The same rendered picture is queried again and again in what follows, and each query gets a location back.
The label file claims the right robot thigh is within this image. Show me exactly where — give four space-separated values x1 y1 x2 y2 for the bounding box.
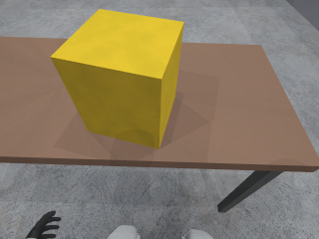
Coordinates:
180 229 213 239

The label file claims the table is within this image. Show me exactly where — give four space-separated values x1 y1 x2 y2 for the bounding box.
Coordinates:
0 36 319 213

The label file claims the carton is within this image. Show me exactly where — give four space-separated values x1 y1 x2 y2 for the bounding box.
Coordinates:
50 9 184 149

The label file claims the left robot hand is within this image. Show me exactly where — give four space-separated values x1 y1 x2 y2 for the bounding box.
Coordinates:
25 210 62 239

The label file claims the left robot thigh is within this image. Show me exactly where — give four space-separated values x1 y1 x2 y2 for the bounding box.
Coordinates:
107 225 141 239

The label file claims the robot thigh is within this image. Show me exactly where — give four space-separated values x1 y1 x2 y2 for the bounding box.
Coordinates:
107 225 141 239
180 229 213 239

